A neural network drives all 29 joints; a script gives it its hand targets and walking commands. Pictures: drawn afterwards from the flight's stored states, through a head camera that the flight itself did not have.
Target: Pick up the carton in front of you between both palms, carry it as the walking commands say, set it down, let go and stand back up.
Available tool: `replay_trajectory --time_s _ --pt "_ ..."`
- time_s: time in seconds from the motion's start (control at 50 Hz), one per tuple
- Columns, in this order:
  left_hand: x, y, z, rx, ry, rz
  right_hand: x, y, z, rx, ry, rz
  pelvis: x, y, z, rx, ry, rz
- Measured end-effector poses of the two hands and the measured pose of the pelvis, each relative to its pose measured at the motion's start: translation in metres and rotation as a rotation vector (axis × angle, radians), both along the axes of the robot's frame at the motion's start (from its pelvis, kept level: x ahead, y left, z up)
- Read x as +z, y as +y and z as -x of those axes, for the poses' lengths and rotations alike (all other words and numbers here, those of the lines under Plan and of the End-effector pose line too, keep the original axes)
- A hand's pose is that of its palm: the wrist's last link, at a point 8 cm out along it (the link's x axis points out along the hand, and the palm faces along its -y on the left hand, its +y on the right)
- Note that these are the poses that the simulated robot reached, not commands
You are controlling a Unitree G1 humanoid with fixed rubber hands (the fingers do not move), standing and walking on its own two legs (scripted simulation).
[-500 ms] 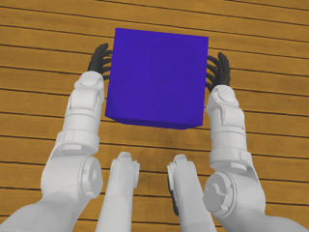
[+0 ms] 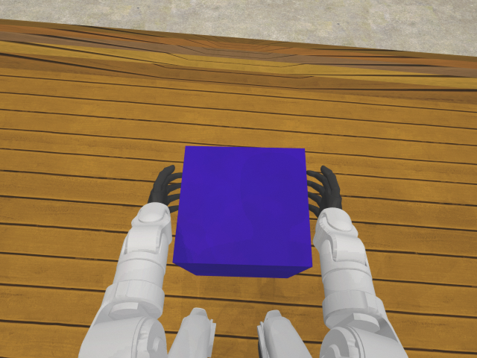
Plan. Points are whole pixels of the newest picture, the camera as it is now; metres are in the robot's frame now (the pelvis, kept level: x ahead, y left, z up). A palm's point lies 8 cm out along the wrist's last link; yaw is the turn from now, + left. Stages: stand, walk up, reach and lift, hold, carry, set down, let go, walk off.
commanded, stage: reach and lift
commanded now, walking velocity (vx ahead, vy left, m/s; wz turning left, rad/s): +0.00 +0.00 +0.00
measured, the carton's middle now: (243, 220) +0.38 +0.00 -0.11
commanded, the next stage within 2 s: hold in 1.50 s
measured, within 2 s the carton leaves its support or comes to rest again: neither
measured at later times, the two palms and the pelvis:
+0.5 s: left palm (138, 199) +0.33 +0.14 +0.10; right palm (372, 189) +0.34 -0.16 +0.12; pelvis +0.04 -0.01 +0.10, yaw +0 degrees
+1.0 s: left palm (130, 195) +0.32 +0.14 +0.13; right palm (379, 188) +0.33 -0.15 +0.14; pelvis +0.03 +0.00 +0.10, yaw +0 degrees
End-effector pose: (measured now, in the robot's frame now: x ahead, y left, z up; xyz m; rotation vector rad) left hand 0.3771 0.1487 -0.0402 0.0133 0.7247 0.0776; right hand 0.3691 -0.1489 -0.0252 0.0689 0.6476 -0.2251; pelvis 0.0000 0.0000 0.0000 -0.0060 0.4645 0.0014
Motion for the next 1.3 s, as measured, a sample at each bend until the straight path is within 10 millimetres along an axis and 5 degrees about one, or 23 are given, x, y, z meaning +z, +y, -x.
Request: replay_trajectory --time_s 0.3,0.54,0.88,1.3 --pt "0.089 -0.003 0.030 0.040 -0.005 -0.004 0.088 -0.003 0.018 0.052 -0.003 0.015 0.071 -0.005 -0.030 0.000 -0.229 -0.007" --pt "0.152 -0.007 0.053 0.050 -0.026 -0.031 0.150 -0.007 0.032 0.102 -0.020 0.044 0.099 -0.006 -0.040 -0.003 -0.441 -0.010" --pt "0.163 -0.005 0.057 0.044 -0.008 -0.037 0.159 -0.005 0.040 0.097 0.004 0.054 0.100 -0.005 -0.023 0.001 -0.516 -0.009" --pt "0.173 -0.005 0.050 0.033 -0.011 -0.055 0.168 -0.005 0.033 0.113 0.009 0.072 0.105 -0.003 -0.039 -0.003 -0.531 -0.008"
